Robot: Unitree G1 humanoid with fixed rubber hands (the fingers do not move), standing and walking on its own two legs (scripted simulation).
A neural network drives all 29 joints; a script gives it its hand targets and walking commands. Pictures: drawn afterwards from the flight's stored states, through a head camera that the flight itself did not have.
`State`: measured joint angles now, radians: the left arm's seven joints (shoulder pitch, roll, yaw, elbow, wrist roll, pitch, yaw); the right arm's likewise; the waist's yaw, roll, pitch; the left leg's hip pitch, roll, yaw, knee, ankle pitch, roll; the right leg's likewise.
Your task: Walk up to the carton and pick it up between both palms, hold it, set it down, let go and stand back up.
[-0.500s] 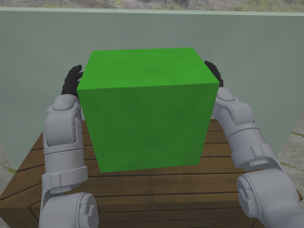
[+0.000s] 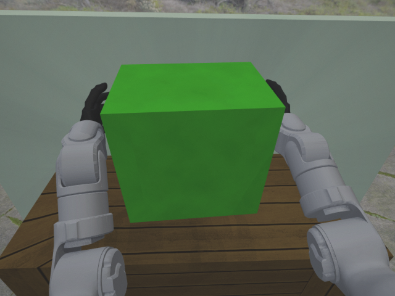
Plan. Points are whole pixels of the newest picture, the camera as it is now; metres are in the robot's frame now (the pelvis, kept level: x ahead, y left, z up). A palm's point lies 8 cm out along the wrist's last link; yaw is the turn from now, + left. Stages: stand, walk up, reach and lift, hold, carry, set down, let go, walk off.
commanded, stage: hold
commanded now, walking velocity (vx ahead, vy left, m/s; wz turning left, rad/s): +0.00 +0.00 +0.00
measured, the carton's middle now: (191, 141) +0.36 +0.00 +0.21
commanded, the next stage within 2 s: none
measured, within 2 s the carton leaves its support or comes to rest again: neither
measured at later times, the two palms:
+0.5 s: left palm (91, 126) +0.36 +0.18 +0.25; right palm (275, 117) +0.37 -0.17 +0.25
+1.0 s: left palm (91, 125) +0.35 +0.18 +0.26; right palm (277, 117) +0.37 -0.17 +0.25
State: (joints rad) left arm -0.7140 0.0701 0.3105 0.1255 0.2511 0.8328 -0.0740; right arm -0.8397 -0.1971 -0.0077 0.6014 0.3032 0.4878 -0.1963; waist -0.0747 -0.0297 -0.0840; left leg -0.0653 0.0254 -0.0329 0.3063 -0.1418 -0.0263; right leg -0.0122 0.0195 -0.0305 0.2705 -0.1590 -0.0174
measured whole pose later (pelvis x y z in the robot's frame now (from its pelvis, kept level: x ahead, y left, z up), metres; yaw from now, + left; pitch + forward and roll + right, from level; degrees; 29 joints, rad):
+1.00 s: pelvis +0.00 +0.00 +0.00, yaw +0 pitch -6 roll +0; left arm -0.72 0.07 0.32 0.14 0.25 0.83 -0.08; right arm -0.85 -0.20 -0.01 0.62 0.30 0.49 -0.19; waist -0.07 -0.03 -0.09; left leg -0.05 0.03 -0.04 0.30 -0.14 -0.03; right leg 0.00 0.02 -0.02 0.27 -0.16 -0.02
